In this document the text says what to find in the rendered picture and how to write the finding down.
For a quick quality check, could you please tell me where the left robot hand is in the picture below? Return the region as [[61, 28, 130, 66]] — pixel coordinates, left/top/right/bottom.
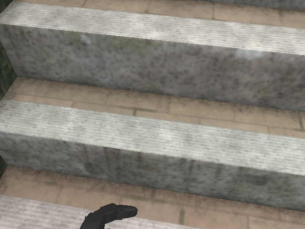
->
[[80, 203, 138, 229]]

